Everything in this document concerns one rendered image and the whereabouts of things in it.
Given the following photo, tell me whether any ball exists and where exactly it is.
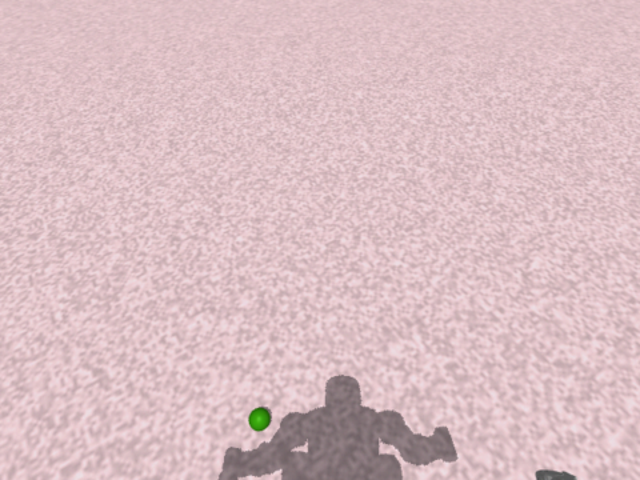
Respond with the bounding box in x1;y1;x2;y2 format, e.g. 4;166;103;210
249;408;270;431

